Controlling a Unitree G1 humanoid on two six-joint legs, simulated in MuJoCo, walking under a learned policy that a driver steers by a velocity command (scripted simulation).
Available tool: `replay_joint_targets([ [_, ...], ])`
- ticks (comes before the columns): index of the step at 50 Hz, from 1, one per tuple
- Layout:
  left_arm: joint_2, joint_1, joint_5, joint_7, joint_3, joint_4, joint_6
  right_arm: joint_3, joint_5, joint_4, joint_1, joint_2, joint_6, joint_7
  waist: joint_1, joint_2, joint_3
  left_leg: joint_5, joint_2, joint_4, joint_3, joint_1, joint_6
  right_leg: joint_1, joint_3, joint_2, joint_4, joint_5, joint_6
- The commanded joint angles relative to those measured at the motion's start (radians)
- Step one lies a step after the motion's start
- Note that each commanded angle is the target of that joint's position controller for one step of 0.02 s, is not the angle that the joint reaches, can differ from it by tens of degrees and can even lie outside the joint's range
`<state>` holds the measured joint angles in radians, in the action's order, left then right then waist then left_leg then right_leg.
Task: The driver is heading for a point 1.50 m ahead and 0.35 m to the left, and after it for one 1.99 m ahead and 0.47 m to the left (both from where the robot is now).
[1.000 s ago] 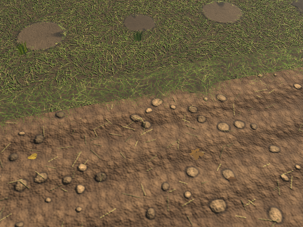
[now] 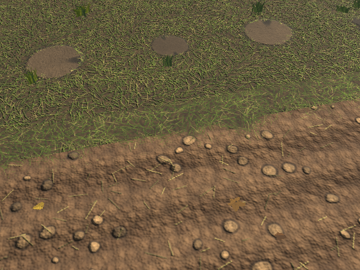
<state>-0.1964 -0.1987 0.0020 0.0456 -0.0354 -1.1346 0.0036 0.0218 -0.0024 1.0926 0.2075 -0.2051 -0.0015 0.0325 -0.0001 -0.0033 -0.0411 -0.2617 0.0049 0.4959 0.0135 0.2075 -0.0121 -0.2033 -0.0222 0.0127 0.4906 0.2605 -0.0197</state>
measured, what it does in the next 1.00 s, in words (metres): stands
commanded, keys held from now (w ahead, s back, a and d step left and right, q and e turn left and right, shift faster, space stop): no key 0.92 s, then w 0.08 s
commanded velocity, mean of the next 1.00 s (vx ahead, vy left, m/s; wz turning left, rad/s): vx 0.01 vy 0.00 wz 0.00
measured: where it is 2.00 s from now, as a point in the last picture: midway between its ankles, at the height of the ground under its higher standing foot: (181, 266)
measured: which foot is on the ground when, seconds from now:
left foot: down 0.00-1.00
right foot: down 0.00-1.00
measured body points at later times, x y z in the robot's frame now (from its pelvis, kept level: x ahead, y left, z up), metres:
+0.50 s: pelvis +0.00 +0.00 +0.00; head +0.01 +0.00 +0.45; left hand +0.00 +0.24 -0.16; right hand +0.02 -0.24 -0.16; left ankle +0.00 +0.11 -0.74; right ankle +0.00 -0.13 -0.74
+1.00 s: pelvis +0.01 +0.00 +0.00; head +0.02 +0.00 +0.45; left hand +0.00 +0.23 -0.16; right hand +0.01 -0.24 -0.16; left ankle +0.00 +0.11 -0.74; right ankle +0.00 -0.13 -0.74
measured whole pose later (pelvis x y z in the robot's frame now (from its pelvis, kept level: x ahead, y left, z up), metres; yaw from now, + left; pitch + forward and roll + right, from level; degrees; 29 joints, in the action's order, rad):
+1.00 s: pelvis +0.01 +0.00 +0.00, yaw +0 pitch -1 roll +0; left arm -0.17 -0.30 -0.01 0.05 -0.02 -1.13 -0.01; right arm 0.02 0.01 1.09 0.30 -0.17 0.00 0.04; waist 0.00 0.00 -0.02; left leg -0.31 0.01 0.53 0.01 0.23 -0.02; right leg -0.23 -0.02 0.01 0.54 0.33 0.00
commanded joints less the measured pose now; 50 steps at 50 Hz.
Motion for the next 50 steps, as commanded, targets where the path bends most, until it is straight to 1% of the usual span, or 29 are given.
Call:
replay_joint_targets([
  [1,-0.095,-0.035,0.000,0.003,-0.011,0.017,-0.007,0.014,0.000,-0.023,0.030,-0.096,-0.007,0.003,0.001,0.000,-0.004,0.057,-0.036,-0.108,-0.034,0.026,-0.020,-0.019,-0.002,0.012,-0.082,-0.089,0.026],
  [20,-0.076,-0.102,-0.002,0.005,0.003,0.008,-0.012,0.007,0.003,-0.014,0.090,-0.074,-0.009,0.005,0.000,0.002,-0.010,0.072,-0.032,-0.106,-0.034,0.030,-0.022,-0.034,0.002,0.010,-0.083,-0.091,0.025],
  [46,-0.061,-0.147,-0.004,0.006,0.006,0.021,-0.012,0.005,0.005,-0.016,0.135,-0.056,-0.010,0.008,0.000,0.002,-0.016,0.103,-0.028,-0.093,-0.029,0.027,-0.020,-0.036,0.004,0.007,-0.075,-0.109,0.026],
  [47,-0.049,-0.168,-0.004,0.006,0.009,0.010,-0.011,0.003,0.005,-0.005,0.155,-0.047,-0.008,0.009,0.000,-0.001,0.009,-0.003,-0.020,-0.100,-0.022,0.017,-0.023,-0.026,0.018,-0.005,-0.075,-0.017,0.028],
  [48,-0.053,-0.174,-0.010,0.008,0.006,0.008,-0.010,0.010,0.011,-0.003,0.160,-0.062,-0.005,0.012,-0.002,-0.011,-0.005,-0.178,-0.010,-0.100,-0.022,0.032,-0.036,-0.048,0.041,-0.029,-0.048,0.130,0.038],
  [49,-0.065,-0.169,-0.015,0.010,0.001,0.016,-0.011,0.018,0.018,-0.007,0.161,-0.086,-0.004,0.015,-0.005,-0.026,-0.037,-0.362,-0.019,-0.108,-0.043,0.065,-0.058,-0.095,0.052,-0.041,-0.018,0.287,0.053],
  [50,-0.068,-0.153,-0.016,0.010,-0.001,0.029,-0.017,0.023,0.023,-0.014,0.166,-0.099,-0.008,0.016,-0.011,-0.040,-0.082,-0.488,-0.053,-0.136,-0.093,0.098,-0.085,-0.155,0.047,-0.038,0.006,0.371,0.068],
])
Velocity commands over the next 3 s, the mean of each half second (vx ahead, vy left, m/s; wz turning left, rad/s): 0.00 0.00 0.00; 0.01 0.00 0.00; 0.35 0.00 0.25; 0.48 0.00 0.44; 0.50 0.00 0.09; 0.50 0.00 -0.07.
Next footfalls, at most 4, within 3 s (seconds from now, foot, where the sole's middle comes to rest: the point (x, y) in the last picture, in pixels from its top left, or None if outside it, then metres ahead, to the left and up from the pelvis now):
1.64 left None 0.40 0.12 -0.77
2.16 right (179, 209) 0.76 0.04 -0.77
2.72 left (103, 173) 0.94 0.38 -0.77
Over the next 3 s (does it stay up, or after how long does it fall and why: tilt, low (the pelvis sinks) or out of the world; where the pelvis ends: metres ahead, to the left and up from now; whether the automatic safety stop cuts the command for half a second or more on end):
stays up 0.95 0.29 0.01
